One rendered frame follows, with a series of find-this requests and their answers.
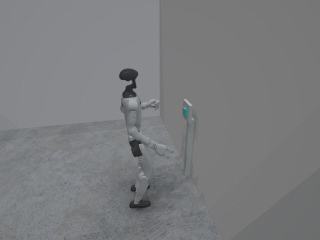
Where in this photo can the robot left upper arm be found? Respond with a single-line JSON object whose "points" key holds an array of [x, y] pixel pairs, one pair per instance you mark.
{"points": [[121, 107]]}

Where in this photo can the robot right shin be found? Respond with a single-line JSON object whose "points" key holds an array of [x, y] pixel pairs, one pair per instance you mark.
{"points": [[141, 188]]}

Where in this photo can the panel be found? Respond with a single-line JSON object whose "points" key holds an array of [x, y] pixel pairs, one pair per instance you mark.
{"points": [[189, 137]]}

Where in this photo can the left robot forearm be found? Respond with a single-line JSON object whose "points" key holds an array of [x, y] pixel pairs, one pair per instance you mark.
{"points": [[144, 105]]}

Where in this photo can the robot right upper arm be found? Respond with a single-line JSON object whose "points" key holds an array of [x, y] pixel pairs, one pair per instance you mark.
{"points": [[132, 109]]}

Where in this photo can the robot left hand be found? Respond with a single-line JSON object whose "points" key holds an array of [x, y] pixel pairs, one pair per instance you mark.
{"points": [[153, 103]]}

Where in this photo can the robot right foot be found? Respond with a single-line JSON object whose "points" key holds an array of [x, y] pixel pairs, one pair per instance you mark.
{"points": [[142, 204]]}

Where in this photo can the right robot forearm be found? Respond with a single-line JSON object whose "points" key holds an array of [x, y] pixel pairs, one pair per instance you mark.
{"points": [[138, 136]]}

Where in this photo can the button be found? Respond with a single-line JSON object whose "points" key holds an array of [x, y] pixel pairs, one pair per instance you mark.
{"points": [[184, 111]]}

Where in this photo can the robot right hand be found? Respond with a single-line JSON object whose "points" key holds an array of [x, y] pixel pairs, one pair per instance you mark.
{"points": [[161, 149]]}

